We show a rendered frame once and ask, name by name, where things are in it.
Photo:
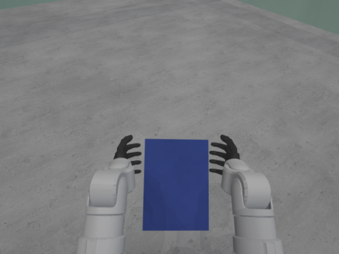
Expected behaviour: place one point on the carton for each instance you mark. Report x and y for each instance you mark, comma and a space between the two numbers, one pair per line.
176, 185

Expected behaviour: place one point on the left robot hand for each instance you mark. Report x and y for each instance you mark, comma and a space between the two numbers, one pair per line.
123, 148

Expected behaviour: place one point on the robot left forearm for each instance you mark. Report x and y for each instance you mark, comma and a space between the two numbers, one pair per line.
105, 209

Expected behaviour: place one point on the right robot hand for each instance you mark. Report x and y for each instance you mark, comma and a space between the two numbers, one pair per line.
231, 153

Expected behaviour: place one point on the robot right forearm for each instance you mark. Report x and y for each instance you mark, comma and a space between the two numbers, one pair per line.
250, 192

